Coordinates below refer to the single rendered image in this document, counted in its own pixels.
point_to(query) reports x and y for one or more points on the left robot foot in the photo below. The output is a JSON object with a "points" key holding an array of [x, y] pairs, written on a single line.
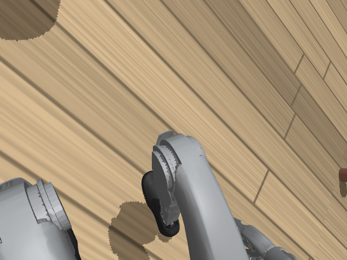
{"points": [[74, 242]]}

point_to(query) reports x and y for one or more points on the right robot hand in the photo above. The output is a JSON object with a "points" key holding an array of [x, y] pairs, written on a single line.
{"points": [[256, 242]]}

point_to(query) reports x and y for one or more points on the right robot arm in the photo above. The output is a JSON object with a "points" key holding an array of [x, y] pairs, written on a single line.
{"points": [[278, 253]]}

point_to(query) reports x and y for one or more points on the right robot foot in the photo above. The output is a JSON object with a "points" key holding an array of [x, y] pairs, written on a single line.
{"points": [[154, 205]]}

